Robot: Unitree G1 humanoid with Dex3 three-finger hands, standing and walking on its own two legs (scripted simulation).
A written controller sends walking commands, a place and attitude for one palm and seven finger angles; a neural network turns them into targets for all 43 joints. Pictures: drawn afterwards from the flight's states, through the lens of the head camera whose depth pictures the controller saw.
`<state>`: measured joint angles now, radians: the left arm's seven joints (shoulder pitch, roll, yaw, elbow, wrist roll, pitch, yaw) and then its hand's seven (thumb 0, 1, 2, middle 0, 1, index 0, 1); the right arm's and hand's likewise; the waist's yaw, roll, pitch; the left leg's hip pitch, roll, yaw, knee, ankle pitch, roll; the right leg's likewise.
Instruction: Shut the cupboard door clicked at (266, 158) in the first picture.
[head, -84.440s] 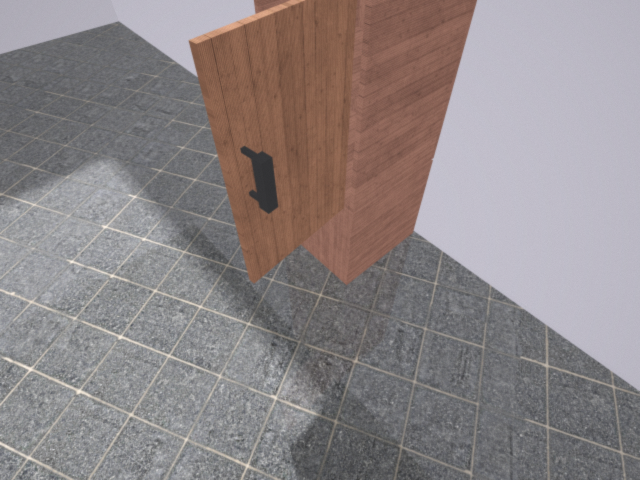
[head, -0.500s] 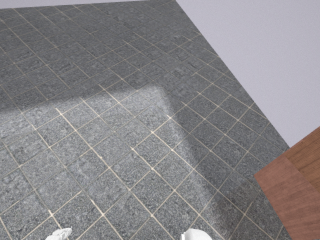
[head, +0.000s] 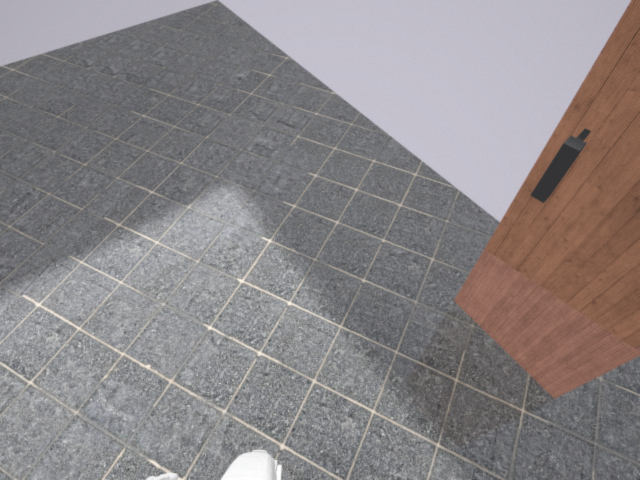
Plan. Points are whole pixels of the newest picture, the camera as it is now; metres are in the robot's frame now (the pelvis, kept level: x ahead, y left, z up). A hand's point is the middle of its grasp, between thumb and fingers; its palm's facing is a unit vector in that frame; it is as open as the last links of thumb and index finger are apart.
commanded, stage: turn to face it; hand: left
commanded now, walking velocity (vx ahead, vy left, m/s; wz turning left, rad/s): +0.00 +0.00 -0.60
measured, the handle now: (562, 165) +0.62 -0.38 -0.01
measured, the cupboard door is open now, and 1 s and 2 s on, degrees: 9 9 9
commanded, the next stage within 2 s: take the last steps up to it in 1.20 s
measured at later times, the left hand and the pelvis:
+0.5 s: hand (205, 430) +0.20 +0.19 -0.16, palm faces -0.29 -0.92 -0.26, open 7.3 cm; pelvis +0.02 +0.01 -0.01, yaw -19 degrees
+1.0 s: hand (252, 419) +0.22 +0.13 -0.17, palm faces -0.49 -0.85 -0.21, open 7.3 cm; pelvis +0.06 -0.01 -0.01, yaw -33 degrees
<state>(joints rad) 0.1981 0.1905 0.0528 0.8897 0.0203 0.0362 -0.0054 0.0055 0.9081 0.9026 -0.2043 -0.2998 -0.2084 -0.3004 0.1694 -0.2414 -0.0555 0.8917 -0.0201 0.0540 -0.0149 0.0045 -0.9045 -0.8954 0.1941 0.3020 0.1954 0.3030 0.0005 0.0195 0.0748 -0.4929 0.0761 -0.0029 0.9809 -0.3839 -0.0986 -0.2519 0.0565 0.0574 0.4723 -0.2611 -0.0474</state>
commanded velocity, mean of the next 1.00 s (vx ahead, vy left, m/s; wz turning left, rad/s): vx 0.00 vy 0.00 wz -0.54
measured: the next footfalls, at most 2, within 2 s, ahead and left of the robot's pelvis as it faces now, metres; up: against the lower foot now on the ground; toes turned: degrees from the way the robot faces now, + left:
left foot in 0.14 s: +0.06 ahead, +0.15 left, +0.00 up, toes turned -4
right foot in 0.54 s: +0.03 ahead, -0.12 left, +0.00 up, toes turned -25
